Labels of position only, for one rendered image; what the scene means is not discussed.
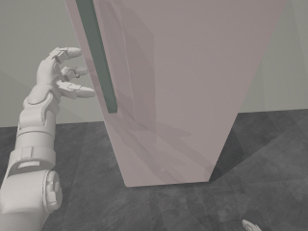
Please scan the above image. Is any left robot forearm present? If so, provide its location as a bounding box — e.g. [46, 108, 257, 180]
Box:
[0, 84, 61, 215]

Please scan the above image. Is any left robot hand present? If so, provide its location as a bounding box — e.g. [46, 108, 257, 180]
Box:
[37, 47, 96, 100]

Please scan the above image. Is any fridge door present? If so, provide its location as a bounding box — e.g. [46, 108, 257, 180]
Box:
[65, 0, 287, 188]

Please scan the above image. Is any right robot hand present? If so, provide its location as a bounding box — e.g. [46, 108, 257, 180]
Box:
[242, 219, 262, 231]

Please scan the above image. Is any handle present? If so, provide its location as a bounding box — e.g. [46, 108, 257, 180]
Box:
[75, 0, 118, 114]

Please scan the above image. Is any robot left upper arm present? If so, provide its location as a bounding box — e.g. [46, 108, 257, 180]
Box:
[0, 169, 63, 231]

